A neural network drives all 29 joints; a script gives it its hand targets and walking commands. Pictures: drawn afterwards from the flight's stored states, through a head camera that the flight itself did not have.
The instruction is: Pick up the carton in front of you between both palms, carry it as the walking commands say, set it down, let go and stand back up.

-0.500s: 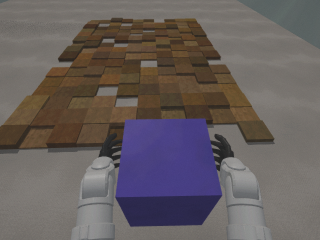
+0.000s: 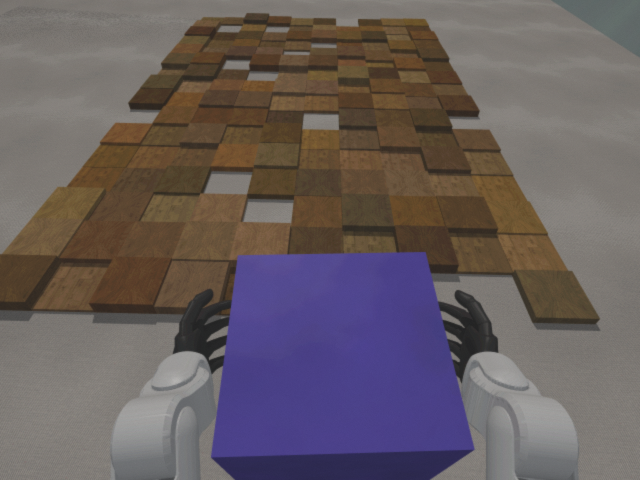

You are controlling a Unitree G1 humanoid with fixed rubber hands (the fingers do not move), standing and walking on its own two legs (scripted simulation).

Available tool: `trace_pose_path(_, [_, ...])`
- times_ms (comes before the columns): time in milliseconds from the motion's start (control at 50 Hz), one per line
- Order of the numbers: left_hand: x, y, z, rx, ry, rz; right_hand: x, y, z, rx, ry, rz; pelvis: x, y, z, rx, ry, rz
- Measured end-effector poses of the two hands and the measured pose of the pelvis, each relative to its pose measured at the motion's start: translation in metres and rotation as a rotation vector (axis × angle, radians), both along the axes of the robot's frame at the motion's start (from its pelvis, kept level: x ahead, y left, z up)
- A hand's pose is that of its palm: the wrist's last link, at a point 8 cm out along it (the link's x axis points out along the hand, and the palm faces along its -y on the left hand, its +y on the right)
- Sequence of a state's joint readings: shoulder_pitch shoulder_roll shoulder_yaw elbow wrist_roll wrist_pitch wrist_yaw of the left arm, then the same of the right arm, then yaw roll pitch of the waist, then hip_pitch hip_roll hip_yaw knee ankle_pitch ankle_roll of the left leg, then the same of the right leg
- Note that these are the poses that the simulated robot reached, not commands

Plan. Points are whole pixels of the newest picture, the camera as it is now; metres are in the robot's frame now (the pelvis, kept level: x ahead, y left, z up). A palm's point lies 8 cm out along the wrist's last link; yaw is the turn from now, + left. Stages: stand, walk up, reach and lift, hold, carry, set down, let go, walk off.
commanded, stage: carry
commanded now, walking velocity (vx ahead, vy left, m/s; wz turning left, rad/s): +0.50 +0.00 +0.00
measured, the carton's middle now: (332, 382) +0.24 +0.01 +0.03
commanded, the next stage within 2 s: none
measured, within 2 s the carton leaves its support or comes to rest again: neither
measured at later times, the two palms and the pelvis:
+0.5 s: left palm (251, 182) +0.55 +0.15 +0.09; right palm (432, 191) +0.55 -0.15 +0.09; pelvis +0.32 +0.01 -0.01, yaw -1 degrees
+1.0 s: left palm (283, 49) +0.99 +0.14 +0.16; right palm (415, 53) +0.99 -0.17 +0.15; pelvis +0.63 -0.01 -0.01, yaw -1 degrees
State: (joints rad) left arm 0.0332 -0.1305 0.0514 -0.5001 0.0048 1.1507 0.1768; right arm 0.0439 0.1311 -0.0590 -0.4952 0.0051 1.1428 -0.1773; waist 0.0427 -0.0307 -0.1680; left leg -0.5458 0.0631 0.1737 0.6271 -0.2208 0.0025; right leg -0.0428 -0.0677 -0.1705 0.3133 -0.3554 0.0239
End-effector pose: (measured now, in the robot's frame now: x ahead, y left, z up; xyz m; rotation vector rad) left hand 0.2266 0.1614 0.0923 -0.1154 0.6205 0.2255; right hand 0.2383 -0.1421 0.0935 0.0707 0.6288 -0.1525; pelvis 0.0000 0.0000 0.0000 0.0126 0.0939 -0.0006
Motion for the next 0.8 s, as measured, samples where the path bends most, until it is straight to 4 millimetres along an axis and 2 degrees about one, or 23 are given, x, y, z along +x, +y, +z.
trace_pose_path(100, [0.072, 0.016, -0.017, -0.011, -0.026, -0.021, 0.062, 0.013, -0.017, -0.018, -0.024, -0.058, 0.066, 0.023, -0.023, 0.008, -0.027, -0.030])
trace_pose_path(160, [0.109, 0.014, -0.018, -0.012, 0.022, -0.067, 0.084, 0.012, -0.020, 0.002, 0.024, -0.093, 0.096, 0.031, -0.015, 0.001, -0.022, -0.048])
trace_pose_path(240, [0.156, 0.007, -0.005, -0.018, 0.025, -0.123, 0.115, 0.011, -0.006, 0.024, 0.026, -0.112, 0.140, 0.035, 0.002, -0.014, -0.013, -0.050])
trace_pose_path(340, [0.214, 0.003, 0.008, -0.016, -0.011, -0.128, 0.175, 0.008, 0.012, 0.014, -0.010, -0.110, 0.203, 0.031, 0.011, -0.034, -0.009, -0.037])
trace_pose_path(400, [0.251, 0.002, 0.008, -0.013, -0.023, -0.102, 0.220, 0.006, 0.013, 0.010, -0.022, -0.083, 0.244, 0.023, 0.008, -0.032, -0.016, -0.030])
trace_pose_path(460, [0.294, -0.002, 0.003, -0.001, -0.025, -0.075, 0.271, 0.001, 0.005, 0.012, -0.025, -0.055, 0.287, 0.014, 0.000, -0.022, -0.027, -0.023])
trace_pose_path(560, [0.385, -0.017, -0.013, 0.039, -0.041, -0.039, 0.371, -0.017, -0.022, 0.021, -0.040, -0.031, 0.364, -0.008, -0.027, -0.024, -0.057, 0.001])
trace_pose_path(620, [0.432, -0.022, -0.018, 0.031, -0.009, -0.011, 0.427, -0.022, -0.029, 0.022, -0.005, -0.015, 0.395, -0.018, -0.026, -0.024, -0.052, 0.012])
trace_pose_path(680, [0.474, -0.023, -0.008, 0.011, -0.016, 0.024, 0.476, -0.023, -0.018, 0.046, -0.009, -0.018, 0.424, -0.025, -0.014, -0.017, -0.042, 0.020])
trace_pose_path(800, [0.575, -0.027, 0.032, 0.003, -0.114, 0.035, 0.575, -0.029, 0.023, 0.048, -0.104, -0.053, 0.491, -0.030, 0.003, -0.003, -0.017, 0.012])
